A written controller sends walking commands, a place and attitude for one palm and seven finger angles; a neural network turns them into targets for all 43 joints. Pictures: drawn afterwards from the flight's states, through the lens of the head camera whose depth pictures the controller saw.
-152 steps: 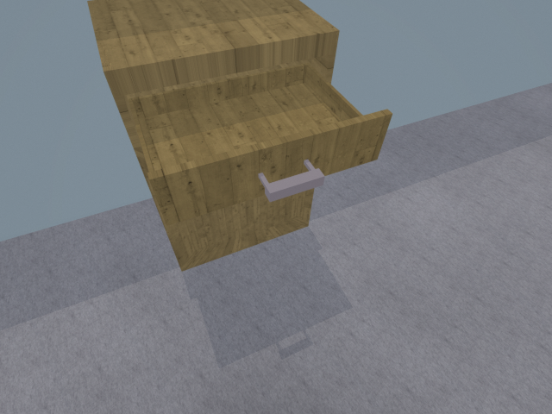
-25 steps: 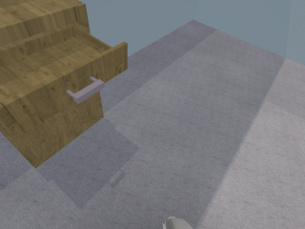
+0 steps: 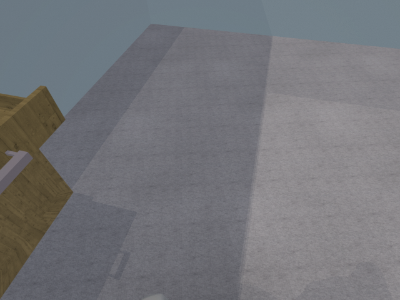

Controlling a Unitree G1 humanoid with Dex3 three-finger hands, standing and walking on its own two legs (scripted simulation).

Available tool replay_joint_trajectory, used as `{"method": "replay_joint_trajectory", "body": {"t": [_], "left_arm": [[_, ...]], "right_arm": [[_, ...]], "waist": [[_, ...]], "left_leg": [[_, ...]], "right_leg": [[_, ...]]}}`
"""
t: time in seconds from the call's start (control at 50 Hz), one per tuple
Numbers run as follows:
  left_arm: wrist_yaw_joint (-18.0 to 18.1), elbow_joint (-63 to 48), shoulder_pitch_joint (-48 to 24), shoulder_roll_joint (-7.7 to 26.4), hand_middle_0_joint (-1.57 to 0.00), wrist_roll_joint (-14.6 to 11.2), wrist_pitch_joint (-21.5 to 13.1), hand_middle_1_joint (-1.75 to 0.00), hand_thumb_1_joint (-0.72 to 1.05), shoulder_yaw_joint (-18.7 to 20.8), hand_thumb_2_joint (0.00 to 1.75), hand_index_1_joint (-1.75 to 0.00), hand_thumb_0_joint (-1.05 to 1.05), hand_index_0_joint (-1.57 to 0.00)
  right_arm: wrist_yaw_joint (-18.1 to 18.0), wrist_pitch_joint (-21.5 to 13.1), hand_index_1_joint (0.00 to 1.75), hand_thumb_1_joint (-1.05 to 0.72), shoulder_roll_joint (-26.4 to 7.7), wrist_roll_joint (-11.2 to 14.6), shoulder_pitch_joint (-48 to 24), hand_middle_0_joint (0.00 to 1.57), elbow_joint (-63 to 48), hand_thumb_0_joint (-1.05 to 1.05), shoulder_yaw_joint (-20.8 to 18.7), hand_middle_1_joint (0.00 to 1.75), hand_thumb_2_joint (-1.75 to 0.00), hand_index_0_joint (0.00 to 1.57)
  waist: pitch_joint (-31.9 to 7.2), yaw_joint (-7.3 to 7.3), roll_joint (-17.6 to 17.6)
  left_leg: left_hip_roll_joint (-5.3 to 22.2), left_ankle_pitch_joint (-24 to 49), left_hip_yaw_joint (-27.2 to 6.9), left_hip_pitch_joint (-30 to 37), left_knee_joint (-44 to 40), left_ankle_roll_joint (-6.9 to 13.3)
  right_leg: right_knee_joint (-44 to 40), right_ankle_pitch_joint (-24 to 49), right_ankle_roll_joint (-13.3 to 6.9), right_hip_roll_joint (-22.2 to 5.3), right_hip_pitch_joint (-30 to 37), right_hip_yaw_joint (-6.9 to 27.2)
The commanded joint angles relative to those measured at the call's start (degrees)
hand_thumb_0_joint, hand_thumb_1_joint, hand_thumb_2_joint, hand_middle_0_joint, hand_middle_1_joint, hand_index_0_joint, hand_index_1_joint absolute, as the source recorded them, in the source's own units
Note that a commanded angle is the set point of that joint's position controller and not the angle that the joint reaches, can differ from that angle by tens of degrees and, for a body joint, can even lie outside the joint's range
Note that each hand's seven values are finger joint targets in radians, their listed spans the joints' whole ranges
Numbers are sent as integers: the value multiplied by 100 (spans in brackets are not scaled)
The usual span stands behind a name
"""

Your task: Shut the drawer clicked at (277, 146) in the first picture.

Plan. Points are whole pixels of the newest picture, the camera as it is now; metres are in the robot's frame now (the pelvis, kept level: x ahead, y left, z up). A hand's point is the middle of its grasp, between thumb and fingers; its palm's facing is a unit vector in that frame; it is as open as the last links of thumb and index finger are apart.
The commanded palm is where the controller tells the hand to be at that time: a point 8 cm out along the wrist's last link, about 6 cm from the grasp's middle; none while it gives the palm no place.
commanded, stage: walk to a spot facing it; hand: left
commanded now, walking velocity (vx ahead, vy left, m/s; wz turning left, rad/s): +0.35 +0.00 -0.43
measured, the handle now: (1, 170) +0.42 +0.54 -0.03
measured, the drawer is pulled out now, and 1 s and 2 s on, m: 0.30 0.30 0.30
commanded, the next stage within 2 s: turn to face it in 1.10 s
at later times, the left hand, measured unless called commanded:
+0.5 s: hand (110, 260) +0.24 +0.25 -0.18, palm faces -0.15 -0.97 -0.16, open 7.3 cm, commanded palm none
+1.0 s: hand (202, 161) +0.56 +0.02 -0.17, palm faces -0.51 -0.84 -0.16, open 7.3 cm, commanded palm none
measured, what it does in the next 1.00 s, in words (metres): walks ahead, turning right: left foot, then right foot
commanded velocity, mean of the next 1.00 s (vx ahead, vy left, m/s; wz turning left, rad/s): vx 0.34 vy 0.00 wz -0.43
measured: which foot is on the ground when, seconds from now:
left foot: up 0.00-0.28, down 0.30-0.94, up 0.96-1.00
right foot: down 0.00-0.30, up 0.32-0.90, down 0.92-1.00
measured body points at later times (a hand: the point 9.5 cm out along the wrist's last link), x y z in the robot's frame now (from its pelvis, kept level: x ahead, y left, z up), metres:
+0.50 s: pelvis +0.17 +0.06 +0.00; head +0.19 +0.09 +0.45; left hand +0.25 +0.30 -0.16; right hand +0.18 -0.18 -0.13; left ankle +0.22 +0.13 -0.74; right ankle +0.12 -0.07 -0.63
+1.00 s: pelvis +0.35 -0.06 -0.02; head +0.39 -0.08 +0.43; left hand +0.59 +0.06 -0.16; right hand +0.15 -0.18 -0.16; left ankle +0.27 +0.12 -0.65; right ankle +0.38 -0.16 -0.74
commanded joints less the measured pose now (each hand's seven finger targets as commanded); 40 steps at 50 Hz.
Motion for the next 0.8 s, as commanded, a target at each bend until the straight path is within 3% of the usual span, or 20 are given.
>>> {"method": "replay_joint_trajectory", "body": {"t": [0.0,0.04,0.1,0.18,0.2,0.22,0.24,0.26,0.28,0.3,0.32,0.34,0.36,0.4,0.46,0.52,0.6,0.74,0.78], "left_arm": [[107,-77,539,1132,-20,36,-240,-30,90,266,90,-30,0,-20],[108,32,721,1130,-20,50,-271,-30,90,274,90,-30,0,-20],[133,107,813,1125,-20,61,-292,-30,90,266,90,-30,0,-20],[154,161,724,1158,-20,93,-282,-30,90,300,90,-30,0,-20],[158,151,641,1167,-20,87,-278,-30,90,315,90,-30,0,-20],[157,134,486,1162,-20,69,-279,-30,90,338,90,-30,0,-20],[133,144,485,1012,-20,50,-282,-30,90,343,90,-30,0,-20],[85,53,739,621,-20,-27,-231,-30,90,337,90,-30,0,-20],[50,-69,873,432,-20,-25,-234,-30,90,278,90,-30,0,-20],[44,-53,742,557,-20,15,-198,-30,90,294,90,-30,0,-20],[-3,-26,521,526,-20,54,-166,-30,90,322,90,-30,0,-20],[-80,30,521,521,-20,85,-135,-30,90,319,90,-30,0,-20],[-107,116,657,406,-20,110,-57,-30,90,321,90,-30,0,-20],[-110,214,933,236,-20,116,61,-30,90,314,90,-30,0,-20],[-116,150,821,181,-20,139,106,-30,90,351,90,-30,0,-20],[-136,2,347,172,-20,144,117,-30,90,348,90,-30,0,-20],[-174,-124,-256,118,-20,146,126,-30,90,307,90,-30,0,-20],[-211,-378,-1446,11,-20,115,51,-30,90,191,90,-30,0,-20],[-212,-420,-1528,-40,-20,102,14,-30,90,178,90,-30,0,-20]], "right_arm": [[1,-351,30,-90,-266,25,-702,20,-807,0,-112,30,-90,20],[20,-383,30,-90,-199,44,-931,20,-903,0,-112,30,-90,20],[45,-433,30,-90,-140,64,-1237,20,-1064,0,-92,30,-90,20],[56,-530,30,-90,-68,112,-1333,20,-1144,0,-76,30,-90,20],[29,-564,30,-90,-90,118,-1125,20,-1073,0,-90,30,-90,20],[-29,-602,30,-90,-163,105,-532,20,-880,0,-117,30,-90,20],[-115,-633,30,-90,-466,82,349,20,-604,0,-182,30,-90,20],[-189,-670,30,-90,-1100,-25,1148,20,-412,0,-330,30,-90,20],[-194,-633,30,-90,-1280,-31,1344,20,-419,0,-272,30,-90,20],[-201,-601,30,-90,-1037,10,773,20,-501,0,-207,30,-90,20],[-206,-612,30,-90,-687,24,221,20,-620,0,-142,30,-90,20],[-216,-651,30,-90,-375,37,-194,20,-682,0,-53,30,-90,20],[-219,-684,30,-90,-182,28,-323,20,-667,0,-6,30,-90,20],[-231,-763,30,-90,-77,63,-372,20,-585,0,-12,30,-90,20],[-241,-834,30,-90,48,78,-123,20,-431,0,-84,30,-90,20],[-248,-863,30,-90,-16,97,241,20,-285,0,-90,30,-90,20],[-260,-864,30,-90,-6,104,663,20,-57,0,-46,30,-90,20],[-250,-774,30,-90,-21,8,1295,20,269,0,21,30,-90,20],[-247,-747,30,-90,-45,-16,1258,20,305,0,31,30,-90,20]], "waist": [[242,239,-967],[272,306,-857],[377,332,-1018],[466,265,-1186],[413,136,-1127],[196,-165,-973],[-304,-497,-402],[-946,-695,1198],[-986,-545,1896],[-707,-384,1247],[-101,-177,955],[248,33,765],[330,196,629],[142,370,471],[19,359,220],[125,208,-41],[298,44,100],[625,-300,282],[661,-246,369]], "left_leg": [[47,580,-80,-1201,-139,-140],[-18,710,-65,-1250,-372,-133],[-108,874,-78,-1177,-842,-82],[-329,767,-17,-165,-1810,76],[-409,843,18,412,-2182,118],[-534,1132,46,1339,-2689,154],[-458,1075,-111,2539,-3012,199],[1008,323,-1864,3587,-3532,512],[1992,-441,-3557,3493,-4615,916],[2099,-1796,-3649,2650,-5058,1009],[1813,-2127,-3260,1815,-5258,924],[1579,-1677,-2590,1256,-5246,886],[1365,-1199,-1982,872,-5249,775],[1118,-414,-1067,826,-5185,757],[1045,196,-572,1261,-5214,835],[1163,635,-410,1898,-5249,981],[1159,1406,41,2496,-5191,983],[1283,2728,650,2929,-4832,994],[1302,3190,895,2921,-4647,943]], "right_leg": [[-1456,1409,-869,-1383,489,1518],[-1445,1395,-928,-1367,547,1641],[-1451,1338,-920,-1326,509,1711],[-1227,1523,-821,-1260,110,1755],[-1006,1678,-758,-1209,-115,1718],[-430,1898,-625,-986,-409,1549],[806,2031,-458,-600,-710,1359],[2614,95,-204,134,-1683,709],[4097,-1474,-62,461,-2490,433],[4778,-1188,-144,96,-2645,641],[5029,-573,-139,-187,-2764,576],[4963,-176,-100,-441,-2718,502],[4881,84,-50,-489,-2500,492],[4743,475,43,-533,-2394,432],[4532,932,153,-614,-2803,409],[4048,1078,267,-740,-3346,352],[3295,1242,332,-818,-3686,132],[1672,908,139,-699,-3289,-394],[1315,824,8,-566,-2966,-508]]}}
